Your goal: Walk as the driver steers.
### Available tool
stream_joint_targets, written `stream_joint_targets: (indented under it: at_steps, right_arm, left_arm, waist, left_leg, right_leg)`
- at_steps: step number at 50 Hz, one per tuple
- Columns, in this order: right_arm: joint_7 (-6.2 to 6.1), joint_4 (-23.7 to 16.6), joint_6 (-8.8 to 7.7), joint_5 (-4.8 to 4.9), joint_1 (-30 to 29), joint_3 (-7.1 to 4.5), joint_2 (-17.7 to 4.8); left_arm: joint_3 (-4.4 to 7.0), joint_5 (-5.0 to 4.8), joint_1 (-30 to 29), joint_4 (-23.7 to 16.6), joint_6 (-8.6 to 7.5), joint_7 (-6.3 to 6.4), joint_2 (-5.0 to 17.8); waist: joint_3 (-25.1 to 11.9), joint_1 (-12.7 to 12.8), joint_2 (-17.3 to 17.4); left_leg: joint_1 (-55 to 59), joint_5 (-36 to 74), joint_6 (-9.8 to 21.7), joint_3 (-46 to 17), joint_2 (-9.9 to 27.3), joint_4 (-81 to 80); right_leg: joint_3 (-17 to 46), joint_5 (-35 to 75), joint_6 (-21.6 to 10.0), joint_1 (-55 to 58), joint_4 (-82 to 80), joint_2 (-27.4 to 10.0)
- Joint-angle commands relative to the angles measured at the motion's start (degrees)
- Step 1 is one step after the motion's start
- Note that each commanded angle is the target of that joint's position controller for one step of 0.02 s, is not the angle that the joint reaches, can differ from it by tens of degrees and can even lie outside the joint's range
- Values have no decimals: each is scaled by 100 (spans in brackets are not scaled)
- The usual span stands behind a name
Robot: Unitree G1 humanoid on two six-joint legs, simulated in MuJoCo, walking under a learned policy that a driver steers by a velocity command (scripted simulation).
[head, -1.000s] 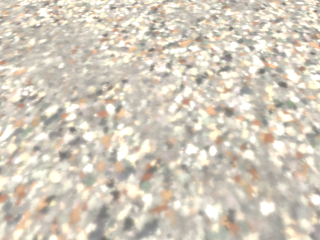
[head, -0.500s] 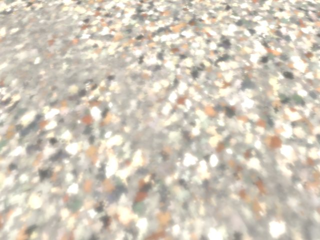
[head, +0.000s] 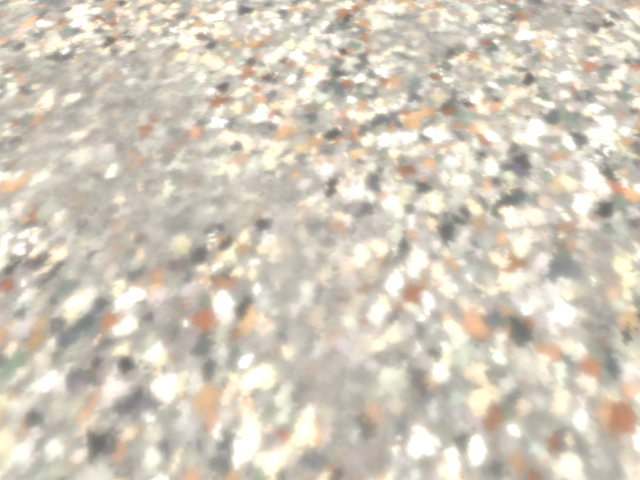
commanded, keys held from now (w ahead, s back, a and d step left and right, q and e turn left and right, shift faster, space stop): q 0.12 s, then w+q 0.86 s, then w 0.02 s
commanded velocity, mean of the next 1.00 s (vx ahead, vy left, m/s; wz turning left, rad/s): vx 0.36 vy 0.00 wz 0.52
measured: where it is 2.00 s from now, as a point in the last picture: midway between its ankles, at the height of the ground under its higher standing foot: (168, 338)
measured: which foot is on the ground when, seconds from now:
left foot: down 0.00-0.52, up 0.54-0.96, down 0.98-1.00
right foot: up 0.00-0.52, down 0.54-1.00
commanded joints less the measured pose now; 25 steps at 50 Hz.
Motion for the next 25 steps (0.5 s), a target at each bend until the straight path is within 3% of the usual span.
stream_joint_targets:
  at_steps: [1, 2, 3, 4, 5, 8, 10, 11, 17, 21, 23, 25]
  right_arm:
    - [-25, 169, -21, 67, 1883, -403, -1500]
    - [24, 38, 72, 284, 1565, -379, -1263]
    - [6, -100, 149, 264, 1071, -362, -1107]
    - [-16, -154, 217, 207, 819, -315, -906]
    - [-52, -175, 265, 180, 773, -304, -825]
    - [-44, -202, 311, 106, 886, -359, -888]
    - [-28, -267, 325, 94, 885, -429, -1040]
    - [-25, -283, 337, 91, 917, -454, -1081]
    - [-4, -304, 351, 98, 1344, -600, -1280]
    - [22, -422, 370, 65, 1309, -667, -1340]
    - [61, -562, 393, 57, 1068, -693, -1347]
    - [82, -796, 442, 61, 540, -705, -1268]
  left_arm:
    - [116, -233, 846, -385, 32, 71, 356]
    - [178, 0, 622, -365, 141, 53, 638]
    - [216, 72, 72, -542, 182, 31, 637]
    - [242, 121, -232, -637, 216, 22, 647]
    - [279, 143, -419, -741, 290, 23, 702]
    - [273, 141, -316, -829, 471, -4, 528]
    - [297, 167, -633, -983, 494, -51, 593]
    - [316, 175, -842, -1082, 491, -70, 657]
    - [341, 133, -1569, -1469, 364, -104, 749]
    - [315, 82, -1678, -1668, 251, -118, 766]
    - [300, 17, -1445, -1699, 192, -103, 776]
    - [304, -84, -613, -1523, 132, -21, 755]
  waist:
    - [-2266, -410, 1167]
    - [-2144, -358, 326]
    - [-1301, -315, 263]
    - [-784, -204, -1]
    - [-562, -141, 9]
    - [-876, -24, 184]
    - [-824, -95, 379]
    - [-722, -144, 492]
    - [-643, -420, 493]
    - [-604, -410, 583]
    - [-585, -239, 609]
    - [-490, 290, 464]
  left_leg:
    - [3711, 6460, 1783, -3091, 2590, -7]
    - [3120, 4996, 1776, -2985, 2330, -409]
    - [2326, 3705, 1655, -2695, 2049, -748]
    - [1685, 2877, 1417, -2414, 1759, -1035]
    - [1241, 2402, 1236, -2185, 1508, -1198]
    - [828, 414, 999, -2092, 1086, -1519]
    - [715, -1709, 949, -2391, 945, -1886]
    - [702, -2258, 922, -2572, 941, -2038]
    - [1155, -2861, 797, -3147, 983, -2186]
    - [952, -3065, 813, -3319, 873, -2040]
    - [443, -3166, 768, -3367, 744, -1918]
    - [-579, -3285, 430, -3155, 351, -1556]
  right_leg:
    - [244, -1157, 185, -2316, 4373, 218]
    - [817, -805, 213, -2453, 4514, -148]
    - [812, -526, 255, -2766, 4535, -236]
    - [862, -255, 296, -2836, 4198, -406]
    - [871, -68, 341, -2744, 3876, -492]
    - [793, 318, 441, -2363, 3309, -455]
    - [797, 463, 504, -2521, 2833, -498]
    - [793, 506, 551, -2639, 2600, -503]
    - [855, 718, 663, -2947, 1714, -455]
    - [847, 355, 572, -2535, 1140, -279]
    - [835, 58, 443, -1812, 562, -124]
    - [688, 579, 234, -308, -869, -18]
Velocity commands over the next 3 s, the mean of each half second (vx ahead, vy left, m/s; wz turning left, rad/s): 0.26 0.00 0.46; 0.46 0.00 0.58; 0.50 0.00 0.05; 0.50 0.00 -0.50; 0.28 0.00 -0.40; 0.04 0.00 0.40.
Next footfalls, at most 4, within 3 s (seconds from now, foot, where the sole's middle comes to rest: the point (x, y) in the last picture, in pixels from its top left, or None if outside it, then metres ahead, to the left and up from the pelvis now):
0.54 right None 0.17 -0.12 -0.76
0.98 left None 0.33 0.22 -0.76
1.54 right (221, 365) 0.69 0.27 -0.76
2.06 left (122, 280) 0.90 0.54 -0.76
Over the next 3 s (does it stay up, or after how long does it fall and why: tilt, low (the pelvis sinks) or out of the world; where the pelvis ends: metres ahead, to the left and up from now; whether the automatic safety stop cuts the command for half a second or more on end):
stays up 0.91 0.44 0.01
